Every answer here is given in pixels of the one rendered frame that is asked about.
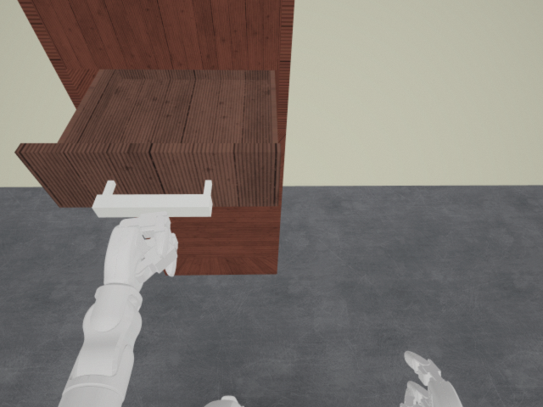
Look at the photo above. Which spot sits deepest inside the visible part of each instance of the robot left shin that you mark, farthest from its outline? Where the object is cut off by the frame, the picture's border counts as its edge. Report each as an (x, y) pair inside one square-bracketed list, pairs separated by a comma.
[(229, 398)]

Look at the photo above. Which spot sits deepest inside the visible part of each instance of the drawer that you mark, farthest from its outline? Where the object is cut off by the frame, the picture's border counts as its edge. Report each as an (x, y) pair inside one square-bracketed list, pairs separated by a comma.
[(166, 132)]

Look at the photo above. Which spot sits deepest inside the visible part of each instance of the handle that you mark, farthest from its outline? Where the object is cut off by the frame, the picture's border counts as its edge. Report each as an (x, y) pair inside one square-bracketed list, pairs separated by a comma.
[(133, 205)]

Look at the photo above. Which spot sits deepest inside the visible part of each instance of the robot left forearm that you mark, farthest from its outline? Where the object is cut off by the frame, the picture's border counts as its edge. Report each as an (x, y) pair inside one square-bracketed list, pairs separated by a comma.
[(103, 368)]

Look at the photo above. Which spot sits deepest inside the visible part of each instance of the cabinet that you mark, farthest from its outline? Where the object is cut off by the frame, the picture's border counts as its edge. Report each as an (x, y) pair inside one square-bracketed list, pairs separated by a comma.
[(81, 37)]

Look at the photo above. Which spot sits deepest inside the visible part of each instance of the left robot hand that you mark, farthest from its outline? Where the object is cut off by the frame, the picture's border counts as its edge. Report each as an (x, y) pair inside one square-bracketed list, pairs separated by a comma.
[(127, 247)]

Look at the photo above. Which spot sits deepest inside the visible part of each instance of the right robot hand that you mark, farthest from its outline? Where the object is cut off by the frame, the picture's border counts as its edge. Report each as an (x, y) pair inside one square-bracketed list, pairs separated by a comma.
[(440, 393)]

